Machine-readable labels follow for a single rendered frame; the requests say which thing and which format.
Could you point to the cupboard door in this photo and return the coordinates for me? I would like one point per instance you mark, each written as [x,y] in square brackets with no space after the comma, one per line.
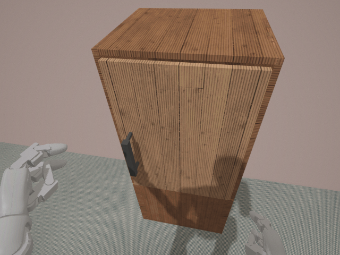
[191,123]

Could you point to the robot right hand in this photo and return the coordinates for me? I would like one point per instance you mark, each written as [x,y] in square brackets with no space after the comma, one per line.
[269,242]

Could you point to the robot left hand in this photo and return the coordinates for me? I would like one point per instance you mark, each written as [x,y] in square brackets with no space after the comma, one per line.
[16,184]

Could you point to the handle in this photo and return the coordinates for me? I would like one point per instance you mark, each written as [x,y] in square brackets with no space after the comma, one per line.
[129,157]

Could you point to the robot left forearm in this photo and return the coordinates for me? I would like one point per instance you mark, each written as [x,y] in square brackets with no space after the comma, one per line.
[15,236]

